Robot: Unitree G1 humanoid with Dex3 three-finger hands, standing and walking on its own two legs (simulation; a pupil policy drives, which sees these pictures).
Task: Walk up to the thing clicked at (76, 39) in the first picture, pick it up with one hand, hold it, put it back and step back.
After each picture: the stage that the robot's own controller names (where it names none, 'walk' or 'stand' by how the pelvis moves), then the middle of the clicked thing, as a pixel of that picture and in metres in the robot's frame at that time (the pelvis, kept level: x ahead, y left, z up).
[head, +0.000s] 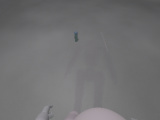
stand; (76, 36) +1.69 +0.42 -0.65
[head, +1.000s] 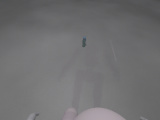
walk; (84, 42) +1.58 +0.17 -0.63
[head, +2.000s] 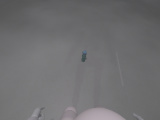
walk; (83, 56) +1.04 +0.08 -0.64
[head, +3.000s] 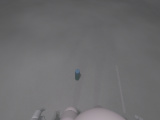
walk; (77, 75) +0.64 +0.15 -0.64
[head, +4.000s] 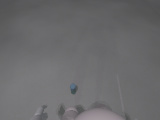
stand; (73, 89) +0.41 +0.18 -0.64
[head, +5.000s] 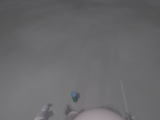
stand; (74, 97) +0.35 +0.20 -0.65
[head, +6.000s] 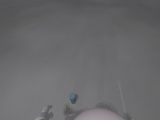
stand; (72, 99) +0.33 +0.20 -0.66
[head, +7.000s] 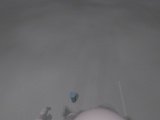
stand; (73, 97) +0.35 +0.20 -0.66
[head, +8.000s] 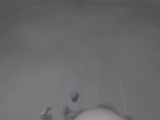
stand; (73, 97) +0.34 +0.19 -0.66
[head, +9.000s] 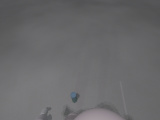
stand; (74, 97) +0.34 +0.19 -0.66
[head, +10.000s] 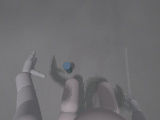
go down; (68, 68) +0.40 +0.20 -0.39
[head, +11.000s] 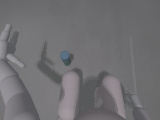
go down; (66, 59) +0.43 +0.22 -0.28
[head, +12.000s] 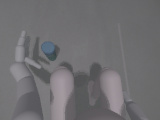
close in; (50, 53) +0.42 +0.25 -0.19
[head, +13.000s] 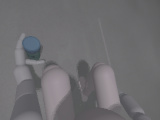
close; (33, 51) +0.42 +0.27 -0.16
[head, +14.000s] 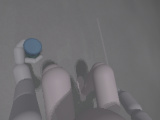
lift; (32, 52) +0.40 +0.27 -0.16
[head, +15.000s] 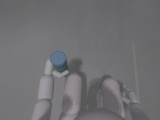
lift; (61, 66) +0.33 +0.21 -0.02
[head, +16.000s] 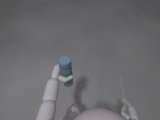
hold; (66, 73) +0.31 +0.17 +0.04
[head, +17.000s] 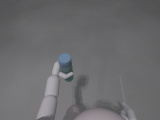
hold; (67, 69) +0.33 +0.17 +0.04
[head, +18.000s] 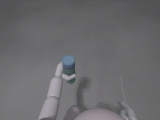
crouch; (69, 71) +0.32 +0.16 +0.04
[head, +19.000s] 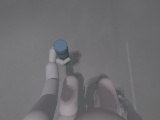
crouch; (63, 55) +0.42 +0.19 -0.05
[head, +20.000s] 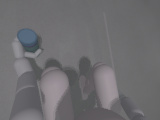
lower; (31, 46) +0.43 +0.27 -0.17
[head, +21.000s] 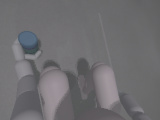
lower; (31, 48) +0.43 +0.27 -0.16
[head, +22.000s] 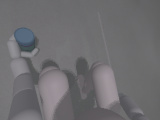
lower; (27, 46) +0.43 +0.28 -0.16
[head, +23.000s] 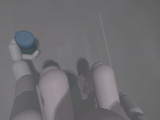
lower; (28, 48) +0.42 +0.28 -0.16
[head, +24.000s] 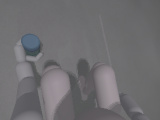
loosen; (32, 50) +0.41 +0.27 -0.16
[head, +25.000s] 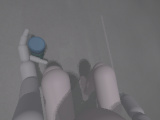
withdraw; (37, 51) +0.41 +0.26 -0.16
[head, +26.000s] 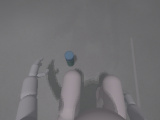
walk; (70, 60) +0.43 +0.20 -0.27
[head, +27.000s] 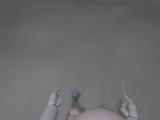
stand; (75, 96) +0.36 +0.17 -0.59
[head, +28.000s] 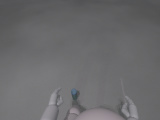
stand; (74, 94) +0.37 +0.18 -0.60
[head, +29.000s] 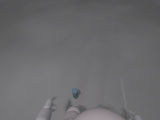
stand; (75, 93) +0.37 +0.17 -0.62
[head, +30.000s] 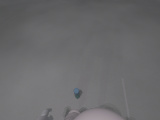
walk; (76, 93) +0.38 +0.17 -0.65
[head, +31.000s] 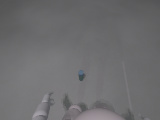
walk; (81, 75) +0.54 +0.12 -0.63
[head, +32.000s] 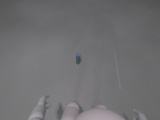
walk; (78, 59) +0.83 +0.19 -0.64
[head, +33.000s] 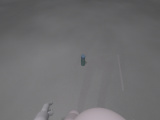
stand; (83, 60) +0.98 +0.17 -0.65
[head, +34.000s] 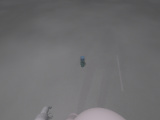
stand; (82, 61) +0.98 +0.18 -0.66
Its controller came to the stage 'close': yes
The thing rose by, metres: 0.68
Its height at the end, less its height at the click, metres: +0.00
